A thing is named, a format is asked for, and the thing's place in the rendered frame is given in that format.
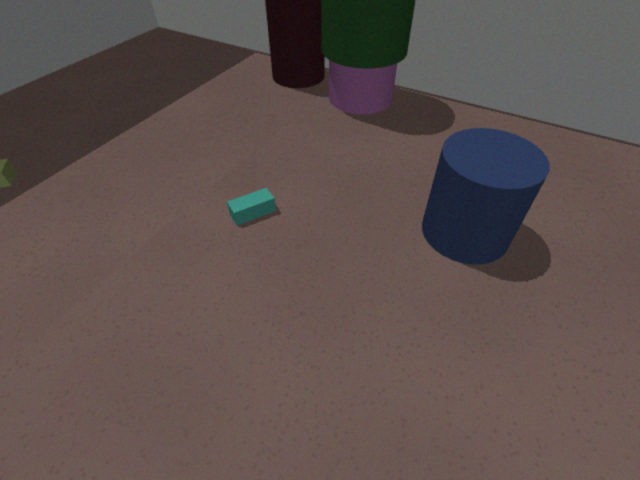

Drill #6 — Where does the potted plant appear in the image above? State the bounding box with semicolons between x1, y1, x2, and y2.
321;0;415;114

